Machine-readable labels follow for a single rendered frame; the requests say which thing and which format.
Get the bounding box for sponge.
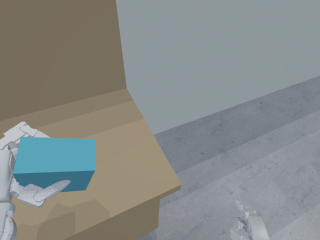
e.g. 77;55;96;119
13;137;96;192

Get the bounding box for robot left hand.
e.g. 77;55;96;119
0;121;71;209

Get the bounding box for robot right hand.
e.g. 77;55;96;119
230;199;270;240

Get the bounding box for left robot forearm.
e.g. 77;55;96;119
0;200;17;240

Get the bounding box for table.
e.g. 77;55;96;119
0;0;182;240

